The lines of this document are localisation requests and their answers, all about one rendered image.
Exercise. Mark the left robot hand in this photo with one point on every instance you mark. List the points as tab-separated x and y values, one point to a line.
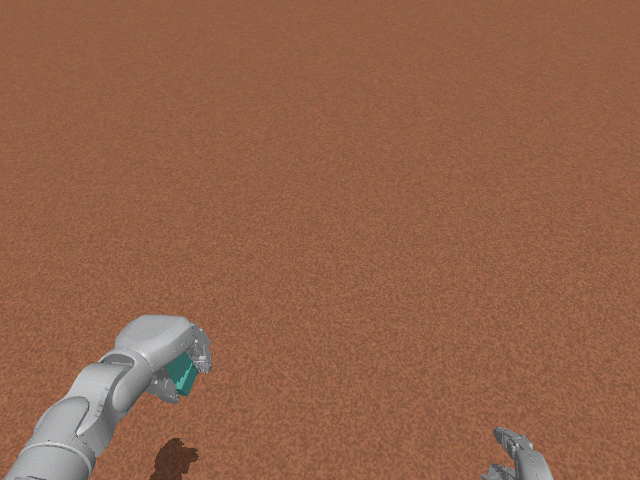
160	339

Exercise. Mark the left robot arm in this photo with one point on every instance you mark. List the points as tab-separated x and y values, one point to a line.
73	432

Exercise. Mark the small box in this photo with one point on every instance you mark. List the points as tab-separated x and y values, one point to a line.
183	373

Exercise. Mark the right robot hand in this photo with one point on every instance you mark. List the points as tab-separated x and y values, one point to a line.
529	464

